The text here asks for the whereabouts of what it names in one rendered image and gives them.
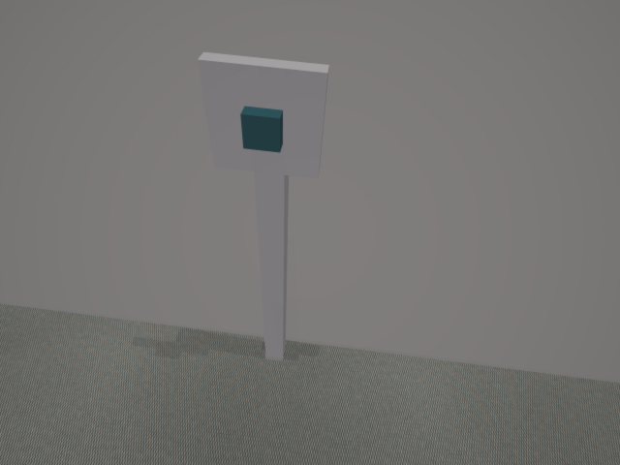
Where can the panel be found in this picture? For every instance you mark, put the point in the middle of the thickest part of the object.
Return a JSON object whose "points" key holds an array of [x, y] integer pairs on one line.
{"points": [[230, 82]]}

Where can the button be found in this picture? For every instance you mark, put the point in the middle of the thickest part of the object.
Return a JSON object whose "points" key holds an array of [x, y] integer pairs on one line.
{"points": [[262, 128]]}

